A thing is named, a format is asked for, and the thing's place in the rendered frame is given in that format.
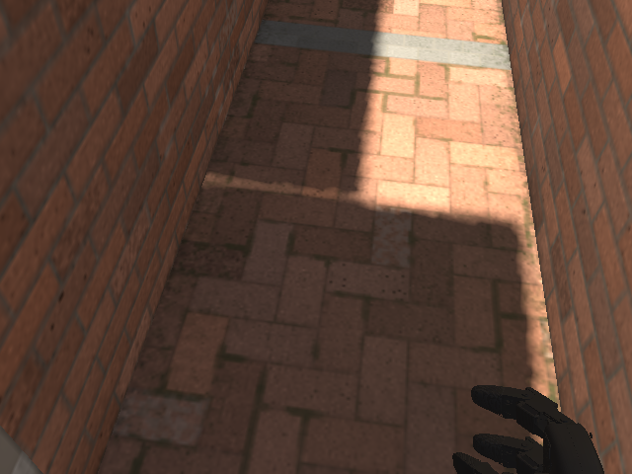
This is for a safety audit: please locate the right robot hand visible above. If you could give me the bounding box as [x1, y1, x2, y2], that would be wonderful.
[452, 385, 604, 474]

